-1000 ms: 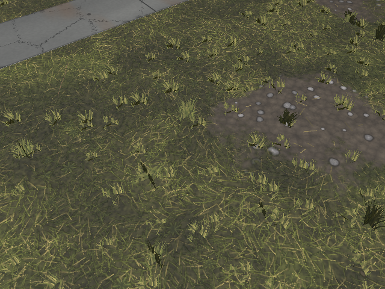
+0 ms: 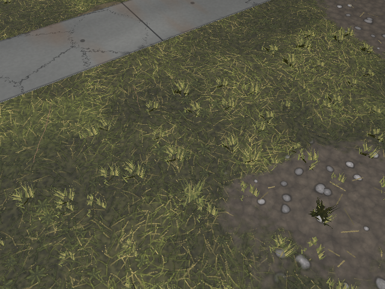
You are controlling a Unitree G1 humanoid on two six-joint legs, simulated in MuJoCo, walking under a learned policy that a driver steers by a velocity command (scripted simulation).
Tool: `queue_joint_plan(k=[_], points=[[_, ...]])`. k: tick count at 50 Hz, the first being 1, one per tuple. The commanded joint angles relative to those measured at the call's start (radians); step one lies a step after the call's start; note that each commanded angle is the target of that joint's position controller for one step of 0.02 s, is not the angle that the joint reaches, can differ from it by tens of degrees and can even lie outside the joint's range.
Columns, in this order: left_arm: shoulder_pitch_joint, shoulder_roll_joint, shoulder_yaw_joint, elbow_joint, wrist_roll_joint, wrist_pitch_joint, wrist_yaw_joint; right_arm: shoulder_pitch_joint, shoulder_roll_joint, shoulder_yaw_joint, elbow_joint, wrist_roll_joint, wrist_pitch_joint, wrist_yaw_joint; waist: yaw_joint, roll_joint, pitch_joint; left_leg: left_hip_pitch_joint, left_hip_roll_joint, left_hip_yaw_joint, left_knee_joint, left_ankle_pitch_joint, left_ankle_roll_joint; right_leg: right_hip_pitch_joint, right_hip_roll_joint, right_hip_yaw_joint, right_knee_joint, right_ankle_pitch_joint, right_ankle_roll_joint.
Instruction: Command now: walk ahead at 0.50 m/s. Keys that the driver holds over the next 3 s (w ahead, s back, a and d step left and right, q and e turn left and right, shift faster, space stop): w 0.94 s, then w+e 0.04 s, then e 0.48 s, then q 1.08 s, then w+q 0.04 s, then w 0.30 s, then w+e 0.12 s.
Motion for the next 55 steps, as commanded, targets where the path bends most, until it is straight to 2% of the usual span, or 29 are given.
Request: queue_joint_plan(k=[1,4,6,10,15,18,19,20,21,22,23,24,25,26,27,29,31,34,38,43,46,48,49,50,51,52,53,54,55], points=[[0.051,0.053,0.023,-0.047,0.003,0.009,0.008,0.027,-0.086,-0.015,-0.025,-0.005,-0.017,0.0,0.022,0.106,-0.061,0.159,0.268,-0.295,-0.281,0.129,0.174,-0.148,-0.095,0.044,-0.038,0.077,0.002],[-0.042,0.056,0.028,-0.081,0.015,0.022,0.012,0.077,-0.129,-0.025,-0.001,-0.002,-0.016,-0.018,0.013,0.079,-0.014,0.159,0.265,-0.236,-0.319,0.196,0.178,-0.238,-0.104,0.031,-0.168,0.193,0.031],[-0.11,0.049,0.028,-0.103,0.019,0.02,0.009,0.109,-0.133,-0.025,0.012,0.0,-0.008,-0.029,-0.004,0.075,-0.002,0.188,0.255,-0.205,-0.328,0.207,0.165,-0.278,-0.101,0.025,-0.278,0.295,0.042],[-0.243,0.03,0.018,-0.137,0.012,0.012,-0.004,0.164,-0.141,-0.023,0.034,0.01,-0.001,-0.039,-0.044,0.087,0.027,0.216,0.225,-0.139,-0.337,0.183,0.131,-0.244,-0.063,-0.011,-0.498,0.447,0.041],[-0.373,0.033,0.009,-0.187,0.001,0.002,-0.031,0.24,-0.152,-0.029,0.078,0.017,0.018,-0.042,-0.082,0.091,0.071,0.358,0.28,-0.142,-0.284,0.182,0.127,-0.267,-0.036,-0.023,-0.629,0.392,0.023],[-0.346,0.062,0.016,-0.196,0.0,-0.008,-0.045,0.222,-0.169,-0.039,0.085,0.021,0.031,-0.048,-0.043,0.113,0.048,0.416,0.311,-0.147,-0.206,0.319,0.104,-0.183,-0.01,-0.037,-0.673,0.289,-0.015],[-0.282,0.085,0.027,-0.181,0.001,-0.01,-0.045,0.198,-0.179,-0.042,0.08,0.022,0.034,-0.049,-0.003,0.126,0.008,0.413,0.301,-0.133,-0.136,0.475,0.091,-0.075,0.021,-0.063,-0.685,0.267,-0.032],[-0.146,0.119,0.048,-0.138,0.005,-0.01,-0.041,0.175,-0.169,-0.038,0.074,0.022,0.039,-0.049,0.068,0.118,-0.07,0.38,0.256,-0.096,0.017,0.614,0.069,0.113,0.056,-0.092,-0.704,0.28,-0.058],[0.045,0.18,0.072,-0.087,0.013,-0.01,-0.032,0.168,-0.139,-0.024,0.057,0.012,0.04,-0.048,0.139,0.073,-0.203,0.221,0.201,-0.055,0.266,0.519,0.035,0.414,-0.021,-0.007,-0.668,0.308,-0.107],[0.18,0.284,0.098,-0.059,0.028,-0.004,-0.027,0.279,-0.027,0.011,0.043,0.004,0.022,-0.038,0.118,-0.161,-0.361,-0.2,0.036,-0.01,0.681,0.084,-0.042,0.829,-0.285,0.436,-0.716,0.175,-0.265],[0.185,0.215,0.074,-0.056,0.019,-0.001,-0.03,0.27,-0.044,0.01,0.058,0.015,-0.005,-0.031,0.121,-0.212,-0.427,-0.348,-0.009,-0.158,0.847,-0.415,-0.036,0.868,-0.348,0.706,-0.87,0.086,-0.298],[0.096,0.158,0.054,-0.069,0.012,-0.003,-0.029,0.179,-0.135,-0.015,0.033,0.044,-0.021,-0.026,0.109,-0.153,-0.276,-0.44,0.057,-0.182,0.917,-0.373,-0.014,0.747,-0.313,0.573,-0.883,0.046,-0.239],[0.005,0.123,0.042,-0.093,0.013,-0.003,-0.028,0.109,-0.143,-0.016,0.014,0.049,-0.026,-0.029,0.082,-0.084,-0.175,-0.435,0.114,-0.151,0.885,-0.278,-0.002,0.588,-0.275,0.431,-0.905,0.095,-0.203],[-0.061,0.093,0.032,-0.101,0.02,-0.004,-0.033,0.074,-0.133,-0.021,0.009,0.036,-0.021,-0.037,0.051,-0.025,-0.099,-0.393,0.151,-0.133,0.816,-0.203,-0.004,0.437,-0.233,0.331,-0.945,0.164,-0.184],[-0.093,0.071,0.024,-0.102,0.03,-0.008,-0.036,0.09,-0.118,-0.028,0.014,0.025,-0.006,-0.043,0.013,-0.037,-0.066,-0.327,0.183,-0.139,0.759,-0.151,-0.004,0.336,-0.199,0.262,-0.983,0.2,-0.168],[-0.088,0.072,0.025,-0.086,0.03,-0.014,-0.039,0.13,-0.072,-0.024,0.026,0.021,0.02,-0.046,-0.017,-0.055,-0.049,-0.255,0.196,-0.133,0.701,-0.117,-0.017,0.247,-0.174,0.194,-1.031,0.258,-0.178],[-0.052,0.097,0.03,-0.066,0.03,-0.019,-0.029,0.09,-0.074,-0.029,0.012,0.017,0.03,-0.051,-0.02,-0.038,-0.021,-0.301,0.199,-0.125,0.627,-0.044,-0.032,0.24,-0.162,0.143,-1.059,0.319,-0.185],[0.004,0.115,0.033,-0.043,0.026,-0.012,-0.011,-0.019,-0.073,-0.033,-0.024,0.005,0.029,-0.048,0.004,-0.02,0.002,-0.385,0.198,-0.122,0.457,0.111,-0.053,0.29,-0.158,0.101,-1.072,0.375,-0.174],[0.062,0.123,0.032,-0.018,0.016,-0.006,0.0,-0.153,-0.051,-0.022,-0.061,0.012,0.021,-0.034,0.044,-0.027,0.031,-0.355,0.16,-0.087,0.24,0.26,-0.055,0.32,-0.132,0.04,-1.084,0.351,-0.144],[0.142,0.133,0.038,0.031,0.008,0.013,0.005,-0.282,-0.052,-0.011,-0.111,0.022,0.011,-0.009,0.081,-0.025,0.075,-0.386,0.135,-0.078,0.109,0.206,-0.037,0.471,-0.186,0.038,-1.031,0.367,-0.141],[0.129,0.15,0.048,0.039,0.003,0.026,0.011,-0.262,-0.08,-0.016,-0.121,0.025,0.001,0.005,0.047,-0.046,0.055,-0.309,0.11,-0.064,0.066,0.1,-0.002,0.532,-0.218,0.044,-0.956,0.498,-0.119],[0.09,0.15,0.047,0.032,0.001,0.035,0.01,-0.089,-0.133,-0.046,-0.074,0.019,-0.004,0.001,-0.053,-0.055,-0.05,-0.026,0.046,-0.013,0.034,0.078,0.036,0.494,-0.17,0.011,-0.754,0.795,-0.088],[0.08,0.118,0.033,0.018,0.008,0.036,0.008,0.102,-0.191,-0.072,-0.023,0.012,-0.006,-0.008,-0.13,-0.022,-0.176,0.272,0.098,-0.07,0.067,0.105,0.077,0.347,-0.112,-0.021,-0.522,0.734,-0.056],[0.168,0.023,0.004,-0.005,0.022,0.024,0.003,0.24,-0.3,-0.096,-0.003,-0.016,-0.003,-0.019,-0.118,0.184,-0.344,0.683,0.377,-0.449,0.059,0.157,0.203,-0.029,0.037,-0.073,-0.117,0.316,0.02],[0.204,0.0,-0.006,0.017,0.006,0.002,0.0,0.246,-0.253,-0.077,0.002,-0.012,0.001,-0.017,-0.108,0.304,-0.451,0.753,0.496,-0.75,-0.083,0.225,0.288,-0.192,0.134,0.065,0.092,-0.261,0.041],[0.131,0.112,0.026,0.011,-0.02,-0.007,0.002,0.169,-0.184,-0.055,-0.014,-0.006,-0.001,-0.019,-0.106,0.206,-0.32,0.623,0.458,-0.592,-0.077,0.321,0.234,-0.246,0.074,0.126,0.18,-0.244,0.034],[0.071,0.121,0.03,-0.006,-0.025,-0.005,0.008,0.076,-0.14,-0.04,-0.037,-0.006,-0.002,-0.022,-0.073,0.158,-0.219,0.473,0.424,-0.415,-0.074,0.459,0.191,-0.245,0.023,0.091,0.158,-0.178,0.032],[0.045,0.105,0.035,-0.004,-0.016,0.007,0.018,0.008,-0.103,-0.028,-0.04,-0.007,-0.005,-0.018,-0.037,0.094,-0.15,0.333,0.375,-0.292,-0.1,0.533,0.159,-0.199,-0.014,0.07,0.093,-0.125,0.04],[0.053,0.094,0.044,-0.001,-0.008,0.026,0.024,-0.033,-0.078,-0.022,-0.039,-0.012,-0.008,-0.017,-0.003,0.107,-0.109,0.229,0.338,-0.208,-0.129,0.545,0.129,-0.139,-0.043,0.065,0.034,-0.084,0.041]])
Next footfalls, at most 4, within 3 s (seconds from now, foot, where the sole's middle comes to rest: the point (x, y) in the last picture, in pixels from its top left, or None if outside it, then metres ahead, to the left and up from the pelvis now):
0.42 right None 0.40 -0.16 -0.77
0.98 left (172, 225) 0.71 0.08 -0.77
1.48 right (235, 208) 0.79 -0.16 -0.77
1.98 left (173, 213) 0.76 0.08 -0.77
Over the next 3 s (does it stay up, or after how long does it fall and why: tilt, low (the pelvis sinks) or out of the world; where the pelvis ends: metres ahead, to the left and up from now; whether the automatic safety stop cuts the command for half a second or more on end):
stays up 0.84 0.05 0.00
